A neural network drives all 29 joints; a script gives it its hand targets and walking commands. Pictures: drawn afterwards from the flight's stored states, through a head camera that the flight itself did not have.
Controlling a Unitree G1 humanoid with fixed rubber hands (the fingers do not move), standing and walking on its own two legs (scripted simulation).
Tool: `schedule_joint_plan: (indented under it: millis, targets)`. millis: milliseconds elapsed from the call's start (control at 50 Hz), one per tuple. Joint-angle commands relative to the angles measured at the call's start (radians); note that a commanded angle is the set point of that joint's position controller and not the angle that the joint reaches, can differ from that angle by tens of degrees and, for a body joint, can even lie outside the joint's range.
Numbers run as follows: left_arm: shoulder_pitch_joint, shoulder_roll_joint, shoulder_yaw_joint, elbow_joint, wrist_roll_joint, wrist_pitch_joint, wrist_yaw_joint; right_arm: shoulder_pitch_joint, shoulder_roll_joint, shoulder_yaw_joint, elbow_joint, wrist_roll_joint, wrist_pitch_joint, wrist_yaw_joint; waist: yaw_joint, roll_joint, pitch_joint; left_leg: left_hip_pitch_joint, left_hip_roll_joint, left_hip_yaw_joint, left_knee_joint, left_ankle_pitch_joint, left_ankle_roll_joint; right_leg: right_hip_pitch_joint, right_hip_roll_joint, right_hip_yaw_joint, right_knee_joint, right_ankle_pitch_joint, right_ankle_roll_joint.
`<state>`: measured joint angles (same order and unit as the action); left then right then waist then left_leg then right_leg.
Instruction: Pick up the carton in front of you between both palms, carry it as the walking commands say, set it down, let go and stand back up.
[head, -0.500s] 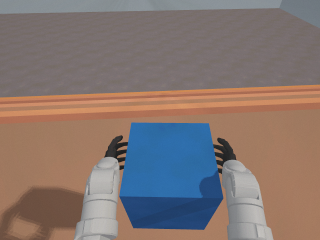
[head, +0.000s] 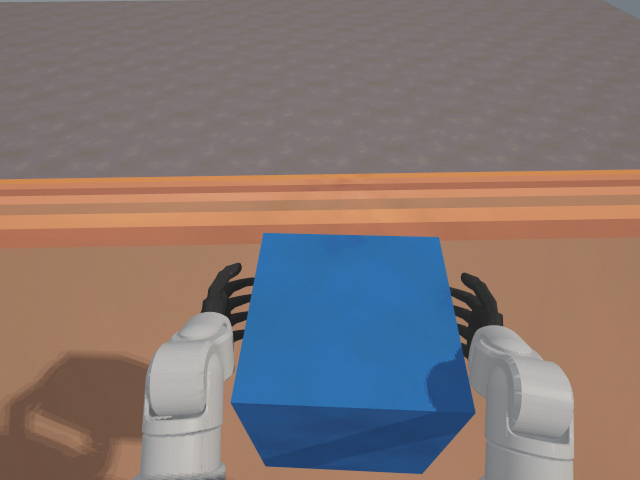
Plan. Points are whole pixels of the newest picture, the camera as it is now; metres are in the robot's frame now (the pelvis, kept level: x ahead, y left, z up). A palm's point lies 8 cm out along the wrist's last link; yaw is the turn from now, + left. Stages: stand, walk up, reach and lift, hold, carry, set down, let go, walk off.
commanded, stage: carry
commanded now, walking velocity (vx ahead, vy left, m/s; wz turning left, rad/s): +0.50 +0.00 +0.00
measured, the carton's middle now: (346, 359) +0.27 -0.01 +0.02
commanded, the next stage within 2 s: none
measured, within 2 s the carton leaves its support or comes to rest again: neither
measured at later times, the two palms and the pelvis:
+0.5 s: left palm (222, 179) +0.58 +0.19 +0.07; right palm (394, 183) +0.56 -0.11 +0.07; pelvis +0.31 +0.06 +0.01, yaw -3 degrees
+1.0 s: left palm (258, 88) +0.91 +0.16 +0.08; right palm (386, 87) +0.93 -0.13 +0.08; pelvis +0.65 +0.00 +0.00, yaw +2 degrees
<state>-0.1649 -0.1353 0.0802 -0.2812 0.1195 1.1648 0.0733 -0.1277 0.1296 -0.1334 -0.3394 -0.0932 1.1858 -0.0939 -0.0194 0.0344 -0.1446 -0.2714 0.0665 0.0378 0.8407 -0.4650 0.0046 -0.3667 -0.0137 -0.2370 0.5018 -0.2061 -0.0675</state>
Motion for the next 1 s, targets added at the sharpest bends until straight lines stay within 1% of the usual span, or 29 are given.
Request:
schedule_joint_plan:
  millis: [0, 20, 60, 80, 180, 260, 300, 320, 340, 360, 380, 420, 440, 480, 540, 620, 680, 740, 760, 800, 820, 840, 860, 880, 900, 920, 940, 960, 980]
  targets:
    - [-0.461, -0.864, -0.650, -0.115, -0.381, 0.042, -0.211, -0.605, 0.849, 0.759, -0.104, 0.450, 0.042, 0.273, 0.043, -0.116, -0.154, -0.549, 0.066, -0.023, 0.350, 0.014, 0.028, 0.505, -0.426, 0.641, -0.306, -0.172, -0.162]
    - [-0.493, -0.865, -0.655, -0.127, -0.393, 0.050, -0.209, -0.599, 0.856, 0.752, -0.088, 0.451, 0.045, 0.271, 0.037, -0.063, -0.152, -0.519, 0.095, -0.032, 0.309, 0.085, 0.024, 0.451, -0.393, 0.554, -0.339, -0.203, -0.126]
    - [-0.504, -0.863, -0.666, -0.125, -0.414, 0.063, -0.212, -0.566, 0.862, 0.736, -0.058, 0.435, 0.050, 0.262, 0.034, -0.083, -0.142, -0.449, 0.082, 0.009, 0.171, 0.172, 0.003, 0.394, -0.324, 0.382, -0.369, -0.114, -0.077]
    - [-0.490, -0.860, -0.668, -0.111, -0.420, 0.068, -0.216, -0.540, 0.863, 0.727, -0.039, 0.420, 0.052, 0.256, 0.034, -0.105, -0.138, -0.433, 0.072, 0.031, 0.110, 0.198, -0.007, 0.390, -0.305, 0.330, -0.371, -0.066, -0.072]
    - [-0.455, -0.853, -0.670, -0.057, -0.436, 0.078, -0.242, -0.462, 0.876, 0.701, 0.027, 0.357, 0.050, 0.234, 0.040, -0.157, -0.073, -0.365, 0.011, 0.134, -0.199, 0.320, -0.010, 0.403, -0.240, 0.163, -0.331, 0.207, -0.051]
    - [-0.469, -0.860, -0.676, -0.076, -0.434, 0.070, -0.250, -0.483, 0.887, 0.707, -0.006, 0.354, 0.041, 0.232, 0.037, -0.205, -0.032, -0.241, -0.011, 0.176, -0.307, 0.412, 0.023, 0.388, -0.238, 0.103, -0.283, 0.276, -0.018]
    - [-0.459, -0.855, -0.680, -0.090, -0.427, 0.067, -0.251, -0.468, 0.890, 0.706, -0.012, 0.352, 0.037, 0.234, 0.021, -0.179, -0.079, -0.037, -0.062, 0.246, -0.357, 0.377, 0.035, 0.350, -0.211, 0.023, -0.097, 0.426, 0.011]
    - [-0.443, -0.849, -0.684, -0.097, -0.419, 0.067, -0.250, -0.437, 0.886, 0.701, 0.002, 0.347, 0.034, 0.237, 0.008, -0.136, -0.149, 0.170, -0.082, 0.257, -0.361, 0.314, 0.038, 0.270, -0.171, -0.017, 0.081, 0.451, 0.035]
    - [-0.435, -0.839, -0.684, -0.104, -0.410, 0.066, -0.251, -0.414, 0.884, 0.702, -0.002, 0.341, 0.032, 0.241, -0.017, -0.034, -0.225, 0.362, 0.068, 0.044, -0.411, 0.165, 0.056, 0.116, -0.143, -0.002, 0.325, 0.248, 0.065]
    - [-0.458, -0.854, -0.700, -0.122, -0.415, 0.070, -0.250, -0.425, 0.869, 0.695, 0.017, 0.338, 0.023, 0.246, -0.013, 0.247, -0.307, 0.562, 0.362, -0.481, -0.563, -0.014, 0.199, -0.191, -0.013, 0.041, 0.636, -0.088, 0.112]
    - [-0.473, -0.850, -0.699, -0.116, -0.414, 0.063, -0.252, -0.430, 0.896, 0.707, 0.012, 0.356, 0.016, 0.249, -0.005, 0.234, -0.263, 0.552, 0.384, -0.584, -0.641, 0.109, 0.223, -0.331, -0.004, 0.165, 0.769, -0.264, 0.084]
    - [-0.488, -0.896, -0.708, -0.121, -0.420, 0.039, -0.255, -0.480, 0.953, 0.733, -0.029, 0.378, -0.004, 0.254, -0.004, 0.077, -0.256, 0.456, 0.327, -0.361, -0.581, 0.381, 0.189, -0.339, -0.101, 0.232, 0.821, -0.185, 0.047]
    - [-0.482, -0.912, -0.714, -0.123, -0.414, 0.026, -0.253, -0.491, 0.976, 0.744, -0.039, 0.384, -0.014, 0.258, 0.002, 0.008, -0.242, 0.389, 0.303, -0.268, -0.582, 0.435, 0.157, -0.313, -0.127, 0.242, 0.760, -0.122, 0.039]
    - [-0.436, -0.953, -0.721, -0.100, -0.400, 0.003, -0.246, -0.490, 0.991, 0.761, -0.052, 0.400, -0.030, 0.265, 0.007, 0.045, -0.250, 0.330, 0.257, -0.141, -0.609, 0.429, 0.116, -0.256, -0.123, 0.211, 0.658, -0.052, 0.041]
    - [-0.357, -0.953, -0.720, -0.079, -0.367, -0.024, -0.230, -0.432, 0.971, 0.773, -0.048, 0.408, -0.042, 0.281, 0.005, 0.088, -0.215, 0.354, 0.227, -0.049, -0.637, 0.479, 0.118, -0.292, -0.106, 0.156, 0.498, -0.001, 0.058]
    - [-0.332, -0.927, -0.725, -0.102, -0.356, -0.028, -0.220, -0.396, 0.928, 0.774, -0.062, 0.405, -0.045, 0.289, 0.002, 0.098, -0.124, 0.380, 0.188, 0.036, -0.663, 0.549, 0.121, -0.329, -0.091, 0.096, 0.259, 0.105, 0.075]
    - [-0.342, -0.889, -0.726, -0.151, -0.372, -0.009, -0.220, -0.387, 0.880, 0.763, -0.095, 0.396, -0.032, 0.279, -0.001, 0.103, -0.055, 0.366, 0.168, 0.094, -0.660, 0.613, 0.116, -0.279, -0.064, 0.044, 0.108, 0.165, 0.063]
    - [-0.353, -0.840, -0.718, -0.179, -0.386, 0.023, -0.226, -0.370, 0.834, 0.744, -0.107, 0.378, -0.005, 0.264, -0.005, 0.114, -0.005, 0.372, 0.180, 0.118, -0.639, 0.655, 0.105, -0.213, -0.053, 0.015, 0.031, 0.199, 0.039]
    - [-0.356, -0.827, -0.713, -0.183, -0.392, 0.034, -0.228, -0.372, 0.823, 0.739, -0.112, 0.372, 0.005, 0.260, -0.003, 0.118, -0.007, 0.377, 0.181, 0.133, -0.603, 0.719, 0.095, -0.162, -0.046, 0.005, 0.016, 0.191, 0.028]
    - [-0.351, -0.803, -0.695, -0.172, -0.397, 0.051, -0.232, -0.398, 0.801, 0.734, -0.120, 0.369, 0.025, 0.254, 0.020, 0.109, -0.067, 0.335, 0.148, 0.201, -0.408, 0.859, 0.059, 0.064, 0.021, -0.061, -0.022, 0.114, 0.020]
    - [-0.352, -0.791, -0.681, -0.160, -0.398, 0.059, -0.235, -0.409, 0.787, 0.735, -0.121, 0.370, 0.035, 0.252, 0.036, 0.059, -0.128, 0.233, 0.099, 0.221, -0.208, 0.814, 0.035, 0.263, 0.033, -0.051, -0.018, 0.050, 0.020]
    - [-0.349, -0.780, -0.668, -0.150, -0.393, 0.067, -0.238, -0.429, 0.779, 0.737, -0.121, 0.373, 0.044, 0.250, 0.063, -0.071, -0.205, 0.032, 0.059, 0.194, 0.057, 0.562, 0.009, 0.452, -0.168, 0.245, -0.082, -0.130, -0.018]
    - [-0.361, -0.777, -0.660, -0.118, -0.401, 0.064, -0.242, -0.456, 0.787, 0.749, -0.149, 0.379, 0.054, 0.248, 0.076, -0.363, -0.269, -0.294, -0.083, 0.129, 0.362, 0.099, -0.031, 0.664, -0.410, 0.718, -0.218, -0.199, -0.165]
    - [-0.351, -0.808, -0.660, -0.119, -0.410, 0.063, -0.245, -0.466, 0.805, 0.748, -0.134, 0.379, 0.054, 0.247, 0.065, -0.334, -0.241, -0.392, -0.070, -0.004, 0.519, -0.019, -0.001, 0.628, -0.414, 0.753, -0.272, -0.026, -0.186]
    - [-0.379, -0.841, -0.669, -0.134, -0.421, 0.059, -0.247, -0.483, 0.838, 0.749, -0.128, 0.380, 0.048, 0.248, 0.054, -0.256, -0.244, -0.422, -0.021, -0.034, 0.577, 0.017, 0.027, 0.592, -0.391, 0.632, -0.229, 0.136, -0.176]
    - [-0.421, -0.872, -0.680, -0.144, -0.429, 0.053, -0.248, -0.499, 0.865, 0.748, -0.118, 0.380, 0.039, 0.249, 0.046, -0.125, -0.254, -0.420, 0.019, -0.047, 0.557, 0.065, 0.043, 0.544, -0.367, 0.535, -0.195, 0.215, -0.151]
    - [-0.459, -0.891, -0.693, -0.151, -0.434, 0.047, -0.248, -0.509, 0.887, 0.751, -0.106, 0.384, 0.031, 0.249, 0.037, -0.059, -0.238, -0.406, 0.048, -0.053, 0.496, 0.118, 0.046, 0.472, -0.344, 0.454, -0.196, 0.230, -0.122]
    - [-0.486, -0.898, -0.702, -0.153, -0.441, 0.041, -0.248, -0.516, 0.898, 0.755, -0.097, 0.384, 0.023, 0.247, 0.032, -0.069, -0.240, -0.374, 0.060, -0.051, 0.437, 0.157, 0.042, 0.420, -0.326, 0.396, -0.218, 0.178, -0.096]
    - [-0.503, -0.891, -0.708, -0.148, -0.449, 0.037, -0.248, -0.523, 0.906, 0.761, -0.083, 0.386, 0.015, 0.243, 0.044, -0.089, -0.241, -0.373, 0.044, -0.026, 0.409, 0.171, 0.040, 0.400, -0.308, 0.358, -0.227, 0.140, -0.094]
